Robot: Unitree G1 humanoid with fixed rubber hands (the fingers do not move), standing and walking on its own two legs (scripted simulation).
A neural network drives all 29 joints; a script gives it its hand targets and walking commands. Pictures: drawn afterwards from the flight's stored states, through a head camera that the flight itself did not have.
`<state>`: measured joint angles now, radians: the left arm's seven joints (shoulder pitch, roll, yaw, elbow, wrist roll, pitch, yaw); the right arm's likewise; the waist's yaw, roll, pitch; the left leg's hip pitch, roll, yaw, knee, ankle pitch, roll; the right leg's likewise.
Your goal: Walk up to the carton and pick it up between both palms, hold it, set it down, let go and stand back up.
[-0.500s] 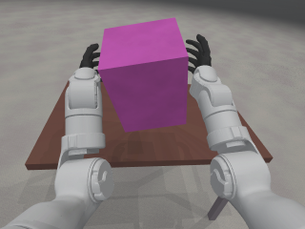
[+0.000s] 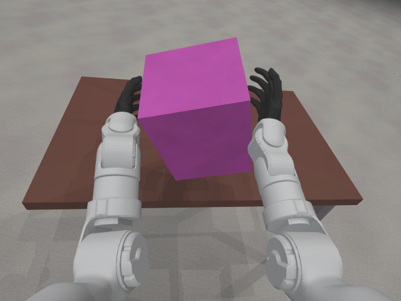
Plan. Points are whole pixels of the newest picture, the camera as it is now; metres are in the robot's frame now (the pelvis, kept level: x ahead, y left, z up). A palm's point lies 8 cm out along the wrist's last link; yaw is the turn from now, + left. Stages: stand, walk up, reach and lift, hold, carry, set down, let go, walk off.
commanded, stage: set down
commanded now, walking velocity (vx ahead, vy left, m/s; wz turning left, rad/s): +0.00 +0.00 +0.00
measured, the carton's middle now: (202, 117) +0.44 -0.06 +0.14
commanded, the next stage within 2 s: none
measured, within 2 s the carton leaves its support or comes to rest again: neither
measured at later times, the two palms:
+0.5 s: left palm (117, 113) +0.41 +0.12 +0.17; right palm (259, 107) +0.38 -0.14 +0.22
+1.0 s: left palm (126, 108) +0.43 +0.10 +0.17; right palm (266, 108) +0.38 -0.16 +0.21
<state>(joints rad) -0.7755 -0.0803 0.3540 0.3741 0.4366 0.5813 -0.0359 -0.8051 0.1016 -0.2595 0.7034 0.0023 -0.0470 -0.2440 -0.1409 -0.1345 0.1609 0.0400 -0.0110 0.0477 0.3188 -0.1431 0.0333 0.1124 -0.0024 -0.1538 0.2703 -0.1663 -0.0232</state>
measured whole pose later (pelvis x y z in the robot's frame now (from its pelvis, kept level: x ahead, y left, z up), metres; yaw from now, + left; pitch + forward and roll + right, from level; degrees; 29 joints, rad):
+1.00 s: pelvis +0.01 +0.03 +0.00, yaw -3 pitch -9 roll -1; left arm -0.92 -0.02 0.39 0.81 0.38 0.42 0.01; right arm -0.92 0.07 -0.45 0.95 -0.10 -0.07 -0.17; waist -0.12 -0.11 0.06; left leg 0.01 -0.03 0.11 0.28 -0.14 0.07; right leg 0.06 -0.02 -0.09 0.25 -0.14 0.01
